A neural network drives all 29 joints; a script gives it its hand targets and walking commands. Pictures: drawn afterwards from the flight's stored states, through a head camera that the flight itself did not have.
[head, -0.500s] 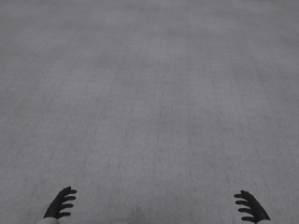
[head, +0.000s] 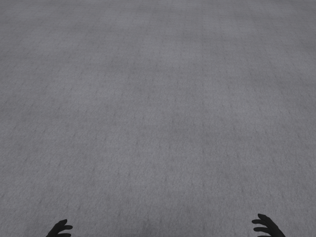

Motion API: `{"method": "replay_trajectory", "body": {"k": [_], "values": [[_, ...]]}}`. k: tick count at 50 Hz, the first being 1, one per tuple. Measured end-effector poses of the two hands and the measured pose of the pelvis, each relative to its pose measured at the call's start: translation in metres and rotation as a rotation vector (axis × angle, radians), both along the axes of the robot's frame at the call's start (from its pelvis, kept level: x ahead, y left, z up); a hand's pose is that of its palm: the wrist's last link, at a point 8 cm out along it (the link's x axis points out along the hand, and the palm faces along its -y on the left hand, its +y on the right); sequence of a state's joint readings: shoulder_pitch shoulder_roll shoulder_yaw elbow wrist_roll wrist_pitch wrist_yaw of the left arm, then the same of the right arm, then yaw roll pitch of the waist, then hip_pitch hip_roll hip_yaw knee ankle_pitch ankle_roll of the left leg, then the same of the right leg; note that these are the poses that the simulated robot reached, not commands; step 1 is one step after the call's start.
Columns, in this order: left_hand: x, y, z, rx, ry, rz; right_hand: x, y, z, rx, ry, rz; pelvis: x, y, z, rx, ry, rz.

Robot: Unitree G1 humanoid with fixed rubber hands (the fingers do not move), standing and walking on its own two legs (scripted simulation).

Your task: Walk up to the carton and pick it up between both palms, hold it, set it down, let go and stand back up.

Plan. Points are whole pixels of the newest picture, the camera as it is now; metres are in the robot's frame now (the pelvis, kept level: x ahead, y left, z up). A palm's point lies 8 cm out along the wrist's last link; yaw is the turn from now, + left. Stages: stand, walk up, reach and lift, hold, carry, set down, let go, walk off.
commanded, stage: stand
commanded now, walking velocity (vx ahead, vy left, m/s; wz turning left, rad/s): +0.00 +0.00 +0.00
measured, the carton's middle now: out of the picture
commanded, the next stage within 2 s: walk up in 0.88 s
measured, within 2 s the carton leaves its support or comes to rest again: neither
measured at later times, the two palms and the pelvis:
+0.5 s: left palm out of the picture +0.09 +0.30 -0.10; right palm out of the picture +0.08 -0.30 -0.10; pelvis +0.00 +0.00 +0.02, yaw +1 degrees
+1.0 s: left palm out of the picture +0.08 +0.30 -0.10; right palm out of the picture +0.09 -0.31 -0.09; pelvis +0.01 -0.01 +0.02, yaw +1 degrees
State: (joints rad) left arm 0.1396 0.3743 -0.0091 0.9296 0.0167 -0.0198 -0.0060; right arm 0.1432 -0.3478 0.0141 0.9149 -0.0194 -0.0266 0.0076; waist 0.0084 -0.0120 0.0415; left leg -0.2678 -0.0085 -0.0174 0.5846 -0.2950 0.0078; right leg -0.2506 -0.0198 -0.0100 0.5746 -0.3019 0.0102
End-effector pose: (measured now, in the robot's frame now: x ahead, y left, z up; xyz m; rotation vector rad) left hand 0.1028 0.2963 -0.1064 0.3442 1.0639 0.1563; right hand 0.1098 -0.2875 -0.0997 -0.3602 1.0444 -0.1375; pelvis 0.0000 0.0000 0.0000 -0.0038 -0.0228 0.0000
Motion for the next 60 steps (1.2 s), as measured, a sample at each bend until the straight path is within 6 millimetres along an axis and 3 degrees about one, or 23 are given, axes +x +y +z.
{"method": "replay_trajectory", "body": {"k": [14, 27, 53, 60], "values": [[-0.015, 0.000, 0.004, 0.000, 0.070, 0.030, -0.013, -0.011, 0.005, -0.013, 0.075, -0.030, 0.002, -0.003, 0.012, 0.002, -0.013, 0.008], [-0.013, 0.002, 0.007, 0.005, 0.078, 0.044, -0.027, -0.015, 0.003, -0.020, 0.131, -0.047, 0.003, -0.003, 0.015, 0.004, -0.019, 0.014], [-0.022, 0.003, 0.007, 0.009, 0.119, 0.074, -0.015, -0.019, 0.007, -0.025, 0.122, -0.050, 0.006, -0.006, 0.017, 0.002, -0.017, 0.018], [0.002, 0.000, 0.008, 0.021, 0.143, -0.069, -0.019, -0.050, 0.014, -0.060, -0.012, -0.165, -0.010, -0.013, 0.006, 0.017, 0.016, -0.105]]}}
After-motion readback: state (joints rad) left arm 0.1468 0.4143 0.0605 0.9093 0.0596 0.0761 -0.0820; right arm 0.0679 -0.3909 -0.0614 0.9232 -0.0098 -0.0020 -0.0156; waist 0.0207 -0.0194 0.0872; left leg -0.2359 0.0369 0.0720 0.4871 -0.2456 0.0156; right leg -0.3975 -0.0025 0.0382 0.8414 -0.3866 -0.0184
